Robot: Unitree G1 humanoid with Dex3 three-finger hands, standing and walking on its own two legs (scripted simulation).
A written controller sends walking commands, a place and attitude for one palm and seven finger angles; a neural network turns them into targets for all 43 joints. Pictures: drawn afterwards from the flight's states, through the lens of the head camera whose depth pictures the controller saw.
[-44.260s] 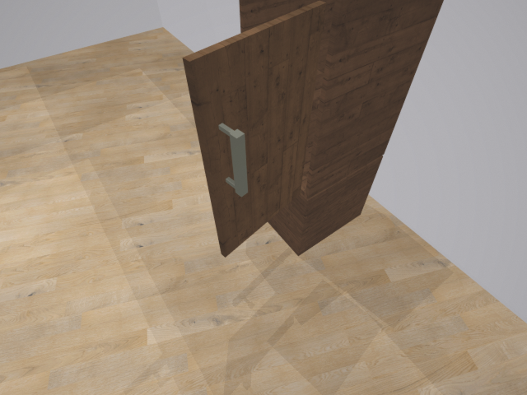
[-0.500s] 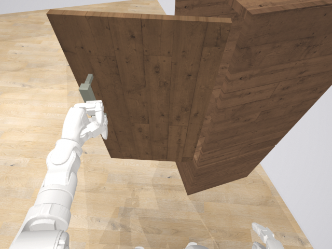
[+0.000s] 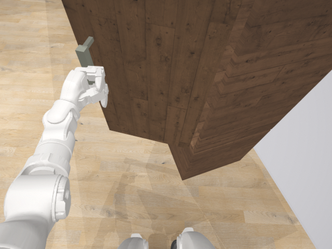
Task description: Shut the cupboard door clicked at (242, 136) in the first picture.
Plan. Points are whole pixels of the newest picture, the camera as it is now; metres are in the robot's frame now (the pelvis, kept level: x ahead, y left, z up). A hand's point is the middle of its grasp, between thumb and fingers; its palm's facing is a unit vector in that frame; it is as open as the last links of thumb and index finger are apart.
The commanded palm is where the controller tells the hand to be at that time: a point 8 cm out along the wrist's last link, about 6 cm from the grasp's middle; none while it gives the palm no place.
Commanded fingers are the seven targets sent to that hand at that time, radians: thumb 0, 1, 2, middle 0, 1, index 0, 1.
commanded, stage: push the door shut along its arc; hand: left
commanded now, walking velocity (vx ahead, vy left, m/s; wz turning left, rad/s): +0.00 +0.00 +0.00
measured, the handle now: (94, 70) +0.54 +0.17 +0.08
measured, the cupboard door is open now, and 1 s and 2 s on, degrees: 57 40 29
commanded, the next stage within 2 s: pull the fist back off the door in 1.08 s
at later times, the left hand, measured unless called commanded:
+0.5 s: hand (128, 74) +0.53 +0.08 +0.08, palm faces -0.39 -0.92 +0.00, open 3.1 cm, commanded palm +0.53 +0.13 +0.08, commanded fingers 0.00 0.90 0.90 -1.30 -1.50 -1.30 -1.50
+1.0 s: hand (136, 65) +0.56 +0.06 +0.08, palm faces -0.47 -0.88 +0.00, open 3.2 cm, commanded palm +0.59 +0.08 +0.08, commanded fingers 0.00 0.90 0.90 -1.30 -1.50 -1.30 -1.50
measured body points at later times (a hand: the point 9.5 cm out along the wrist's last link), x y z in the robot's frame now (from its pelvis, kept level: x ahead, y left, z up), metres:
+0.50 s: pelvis +0.01 +0.01 -0.01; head +0.14 +0.01 +0.42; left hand +0.54 +0.13 +0.08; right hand +0.00 -0.26 -0.12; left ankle +0.00 +0.07 -0.69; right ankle +0.03 -0.10 -0.69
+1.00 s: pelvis +0.02 -0.01 -0.02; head +0.17 +0.01 +0.40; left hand +0.58 +0.11 +0.08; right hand +0.01 -0.29 -0.13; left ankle +0.00 +0.07 -0.69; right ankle +0.03 -0.10 -0.69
